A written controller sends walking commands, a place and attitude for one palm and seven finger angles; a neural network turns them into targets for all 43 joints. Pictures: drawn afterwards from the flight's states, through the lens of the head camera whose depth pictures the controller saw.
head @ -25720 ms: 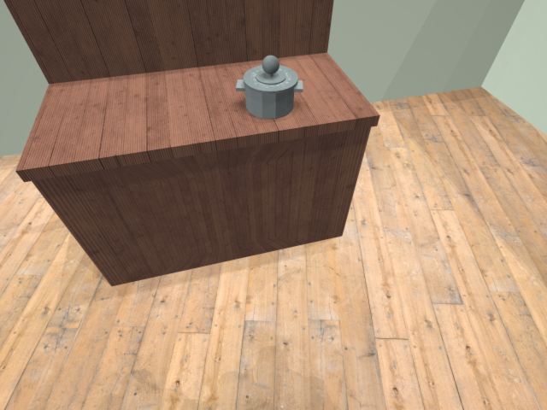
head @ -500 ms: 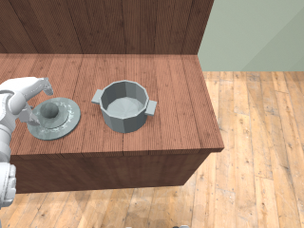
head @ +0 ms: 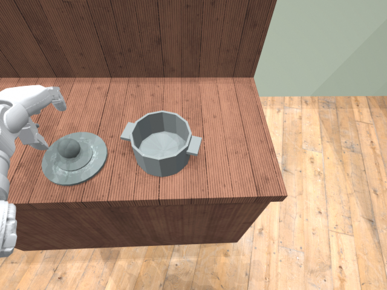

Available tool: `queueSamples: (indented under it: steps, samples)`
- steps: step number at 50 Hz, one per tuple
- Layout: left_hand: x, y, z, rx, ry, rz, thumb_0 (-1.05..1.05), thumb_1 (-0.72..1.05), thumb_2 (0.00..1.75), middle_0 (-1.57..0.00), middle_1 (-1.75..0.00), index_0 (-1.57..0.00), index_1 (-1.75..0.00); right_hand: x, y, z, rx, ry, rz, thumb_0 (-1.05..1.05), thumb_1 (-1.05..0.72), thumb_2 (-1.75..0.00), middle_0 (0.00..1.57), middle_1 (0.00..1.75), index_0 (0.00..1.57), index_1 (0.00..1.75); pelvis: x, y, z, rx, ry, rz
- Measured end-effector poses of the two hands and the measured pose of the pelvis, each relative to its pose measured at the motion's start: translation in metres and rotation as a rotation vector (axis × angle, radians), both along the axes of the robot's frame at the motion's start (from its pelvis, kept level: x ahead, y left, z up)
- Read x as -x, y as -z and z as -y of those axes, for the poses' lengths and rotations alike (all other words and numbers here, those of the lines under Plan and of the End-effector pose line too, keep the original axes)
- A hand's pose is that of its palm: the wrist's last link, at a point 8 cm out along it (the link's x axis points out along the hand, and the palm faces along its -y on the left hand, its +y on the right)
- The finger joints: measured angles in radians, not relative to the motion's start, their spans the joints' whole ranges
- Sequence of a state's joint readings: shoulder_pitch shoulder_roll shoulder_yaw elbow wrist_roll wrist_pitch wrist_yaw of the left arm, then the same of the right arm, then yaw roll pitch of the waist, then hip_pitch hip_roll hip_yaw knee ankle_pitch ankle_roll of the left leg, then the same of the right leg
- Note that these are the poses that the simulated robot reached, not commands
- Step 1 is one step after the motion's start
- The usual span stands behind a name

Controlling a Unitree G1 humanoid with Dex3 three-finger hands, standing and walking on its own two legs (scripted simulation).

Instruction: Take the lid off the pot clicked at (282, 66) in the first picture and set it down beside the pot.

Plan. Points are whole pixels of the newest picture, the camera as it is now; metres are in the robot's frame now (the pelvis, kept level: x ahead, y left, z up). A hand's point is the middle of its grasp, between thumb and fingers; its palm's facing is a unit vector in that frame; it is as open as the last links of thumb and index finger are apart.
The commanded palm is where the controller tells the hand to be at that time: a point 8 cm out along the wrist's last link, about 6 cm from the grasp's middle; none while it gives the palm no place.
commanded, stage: raise the empty hand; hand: left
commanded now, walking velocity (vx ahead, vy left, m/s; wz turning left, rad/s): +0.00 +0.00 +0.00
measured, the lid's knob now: (69, 148) +0.45 +0.32 -0.04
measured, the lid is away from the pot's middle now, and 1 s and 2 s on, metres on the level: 0.23 0.23 0.23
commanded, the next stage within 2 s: draw the hand back to the body in 0.32 s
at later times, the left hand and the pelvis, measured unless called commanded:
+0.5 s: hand (30, 116) +0.43 +0.33 +0.11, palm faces -0.40 -0.07 -0.92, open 11.0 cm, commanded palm +0.42 +0.32 +0.17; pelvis +0.00 +0.00 +0.00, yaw +1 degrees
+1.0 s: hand (47, 126) +0.39 +0.27 +0.13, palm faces +0.01 -0.62 -0.79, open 11.0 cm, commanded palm +0.35 +0.30 +0.17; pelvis +0.00 -0.01 +0.01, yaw +1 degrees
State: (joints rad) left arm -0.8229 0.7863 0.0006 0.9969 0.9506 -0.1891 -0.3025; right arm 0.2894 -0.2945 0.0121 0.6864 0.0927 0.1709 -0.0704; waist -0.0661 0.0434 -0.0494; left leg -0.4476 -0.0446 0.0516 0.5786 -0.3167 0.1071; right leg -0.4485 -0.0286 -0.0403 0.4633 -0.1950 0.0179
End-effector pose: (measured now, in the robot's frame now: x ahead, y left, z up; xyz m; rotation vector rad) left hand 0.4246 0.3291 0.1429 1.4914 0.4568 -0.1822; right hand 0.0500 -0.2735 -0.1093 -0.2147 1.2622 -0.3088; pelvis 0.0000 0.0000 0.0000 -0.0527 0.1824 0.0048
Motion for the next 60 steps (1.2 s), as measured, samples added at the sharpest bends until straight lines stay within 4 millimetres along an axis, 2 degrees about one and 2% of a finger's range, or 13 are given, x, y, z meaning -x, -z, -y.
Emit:
queueSamples:
  steps: [8, 16, 20, 24, 29, 36, 46, 50, 53, 56, 60]
  samples:
    - [-0.003, -0.02, -0.002, 0.016, -0.014, 0.032, 0.0, 0.05, 0.54, -0.33, -0.93, -0.32, -0.93, -0.012, -0.003, 0.0, -0.005, -0.012, 0.03, 0.0, -0.91, -0.9, 0.2, 0.3, 0.2, 0.3, -0.003, -0.003, 0.001, -0.003, -0.001, 0.012]
    - [-0.002, -0.027, -0.005, 0.004, -0.017, 0.013, 0.0, 0.05, 0.54, -0.33, -0.93, -0.32, -0.93, -0.019, -0.005, 0.003, 0.003, -0.031, 0.03, 0.0, -0.91, -0.9, 0.2, 0.3, 0.2, 0.3, -0.004, -0.004, 0.003, -0.004, -0.009, 0.018]
    - [-0.002, -0.022, -0.01, 0.013, -0.043, -0.015, 0.0, 0.05, 0.54, -0.33, -0.93, -0.32, -0.93, -0.019, -0.006, 0.004, 0.01, -0.032, 0.029, 0.0, -0.91, -0.9, 0.2, 0.3, 0.2, 0.3, -0.003, -0.004, 0.004, -0.004, -0.006, 0.014]
    - [-0.004, -0.022, -0.003, -0.02, -0.004, -0.018, 0.0, 0.05, 0.54, -0.33, -0.93, -0.32, -0.93, -0.017, -0.007, 0.006, 0.017, -0.034, 0.012, 0.0, -0.91, -0.9, 0.2, 0.3, 0.2, 0.3, -0.004, -0.005, 0.003, -0.003, -0.014, 0.012]
    - [-0.002, -0.025, -0.002, 0.031, 0.01, 0.034, 0.0, 0.05, 0.54, -0.33, -0.93, -0.32, -0.93, -0.017, -0.006, 0.005, 0.007, -0.02, 0.019, 0.0, -0.91, -0.9, 0.2, 0.3, 0.2, 0.3, -0.007, -0.005, 0.003, -0.005, -0.007, 0.017]
    - [0.01, -0.024, 0.009, 0.0, 0.049, 0.054, 0.0, 0.05, 0.54, -0.33, -0.93, -0.32, -0.93, -0.03, -0.003, -0.004, -0.043, -0.041, 0.045, 0.01, -0.91, -0.9, 0.2, 0.29, 0.2, 0.3, -0.006, -0.006, 0.001, -0.007, -0.013, 0.035]
    - [0.043, -0.027, 0.014, -0.009, 0.033, 0.091, 0.0, 0.05, 0.54, -0.33, -0.93, -0.32, -0.93, -0.07, -0.007, -0.02, -0.108, -0.12, 0.154, 0.01, -0.91, -0.9, 0.2, 0.29, 0.2, 0.3, -0.002, -0.009, 0.004, -0.013, -0.026, 0.07]
    - [0.06, -0.027, 0.024, 0.577, -0.084, 0.421, 0.0, 0.05, 0.54, -0.33, -0.93, -0.33, -0.94, -0.083, -0.016, -0.027, -0.091, -0.162, 0.243, 0.01, -0.91, -0.9, 0.2, 0.29, 0.2, 0.3, -0.001, -0.01, 0.008, -0.021, -0.019, 0.128]
    - [0.067, -0.019, 0.032, 0.87, -0.18, 0.598, 0.0, 0.04, 0.54, -0.33, -0.93, -0.32, -0.94, -0.088, -0.024, -0.028, -0.069, -0.193, 0.281, 0.01, -0.91, -0.9, 0.2, 0.29, 0.2, 0.3, -0.005, -0.011, 0.015, -0.023, -0.013, 0.155]
    - [0.07, -0.015, 0.032, 1.003, -0.27, 0.714, 0.0, 0.05, 0.54, -0.33, -0.92, -0.32, -0.93, -0.092, -0.032, -0.022, -0.041, -0.204, 0.318, 0.01, -0.91, -0.9, 0.2, 0.3, 0.21, 0.3, -0.009, -0.012, 0.022, -0.022, -0.01, 0.174]
    - [0.077, -0.028, 0.032, 1.052, -0.309, 0.832, 0.0, 0.09, 0.56, -0.32, -0.89, -0.31, -0.9, -0.094, -0.036, -0.009, -0.026, -0.199, 0.368, 0.01, -0.91, -0.9, 0.2, 0.3, 0.21, 0.3, -0.015, -0.013, 0.029, -0.02, -0.006, 0.187]
